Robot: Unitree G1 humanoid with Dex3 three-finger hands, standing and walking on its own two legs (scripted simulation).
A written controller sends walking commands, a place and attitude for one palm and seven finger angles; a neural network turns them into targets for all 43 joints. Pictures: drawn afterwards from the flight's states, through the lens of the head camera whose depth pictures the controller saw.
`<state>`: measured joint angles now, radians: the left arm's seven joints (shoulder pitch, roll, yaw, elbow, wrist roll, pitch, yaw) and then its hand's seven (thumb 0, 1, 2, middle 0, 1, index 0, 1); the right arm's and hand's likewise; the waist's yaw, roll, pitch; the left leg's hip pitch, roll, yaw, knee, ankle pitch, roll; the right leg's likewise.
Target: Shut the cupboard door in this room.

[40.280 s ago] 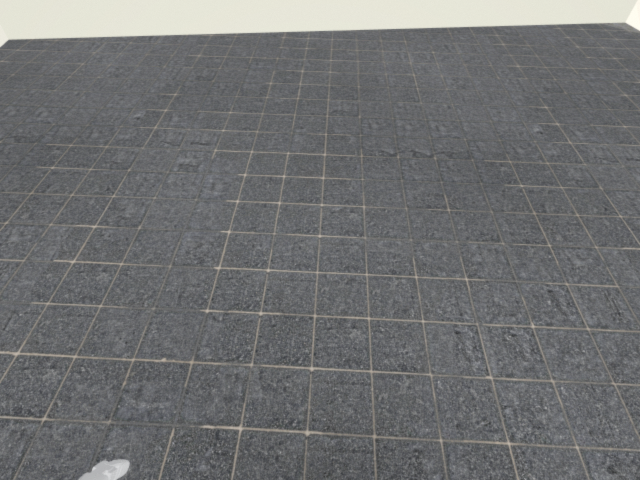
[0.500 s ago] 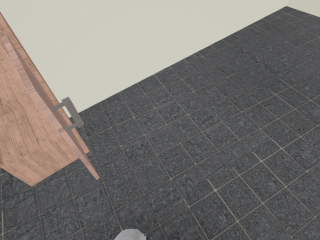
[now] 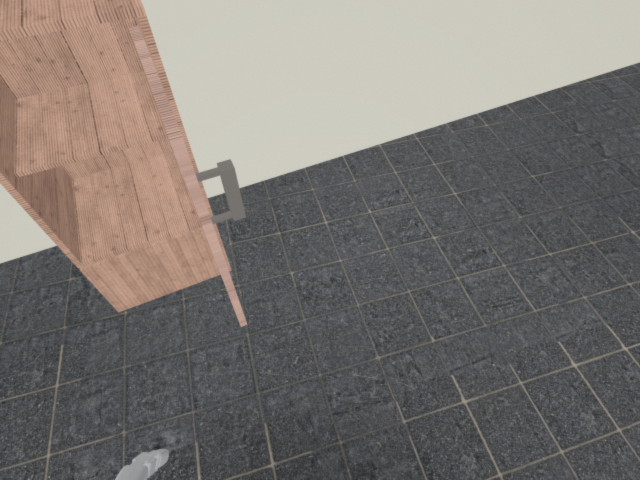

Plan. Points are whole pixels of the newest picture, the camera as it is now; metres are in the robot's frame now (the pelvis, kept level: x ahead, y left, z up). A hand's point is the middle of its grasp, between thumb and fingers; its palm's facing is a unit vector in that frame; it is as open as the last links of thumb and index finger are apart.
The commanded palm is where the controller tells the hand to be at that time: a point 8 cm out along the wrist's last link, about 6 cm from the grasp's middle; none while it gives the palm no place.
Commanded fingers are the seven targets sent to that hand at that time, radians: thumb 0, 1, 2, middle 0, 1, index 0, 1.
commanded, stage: turn or walk to find it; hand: left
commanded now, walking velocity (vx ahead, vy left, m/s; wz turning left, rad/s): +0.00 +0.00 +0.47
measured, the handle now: (220, 195) +0.57 +0.20 -0.03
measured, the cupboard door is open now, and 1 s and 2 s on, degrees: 90 90 90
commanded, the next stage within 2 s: stand and wait in 0.08 s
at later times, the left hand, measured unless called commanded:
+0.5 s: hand out of the picture -0.05 +0.23 -0.19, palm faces +0.28 -0.93 -0.23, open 7.4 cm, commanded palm none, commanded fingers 0.00 0.90 0.90 -0.20 -0.30 -0.20 -0.30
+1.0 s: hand out of the picture +0.00 +0.18 -0.17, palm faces +0.24 -0.95 -0.22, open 7.2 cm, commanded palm none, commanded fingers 0.00 0.90 0.90 -0.20 -0.30 -0.20 -0.30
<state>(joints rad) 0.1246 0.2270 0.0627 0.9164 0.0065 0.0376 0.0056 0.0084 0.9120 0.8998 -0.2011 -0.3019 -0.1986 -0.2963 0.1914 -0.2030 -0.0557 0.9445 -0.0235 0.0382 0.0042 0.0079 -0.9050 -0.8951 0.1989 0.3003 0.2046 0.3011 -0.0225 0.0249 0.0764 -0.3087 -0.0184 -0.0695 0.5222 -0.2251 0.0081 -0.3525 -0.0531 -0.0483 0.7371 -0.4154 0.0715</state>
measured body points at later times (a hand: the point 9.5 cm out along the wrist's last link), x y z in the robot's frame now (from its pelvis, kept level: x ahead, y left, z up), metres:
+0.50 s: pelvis -0.01 +0.02 -0.01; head +0.02 +0.06 +0.44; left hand -0.06 +0.28 -0.17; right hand +0.14 -0.20 -0.14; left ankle -0.06 +0.12 -0.74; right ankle -0.01 -0.13 -0.70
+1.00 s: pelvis +0.00 +0.00 +0.00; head +0.02 -0.01 +0.45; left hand -0.01 +0.23 -0.15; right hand +0.05 -0.23 -0.16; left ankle -0.06 +0.12 -0.74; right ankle +0.02 -0.11 -0.74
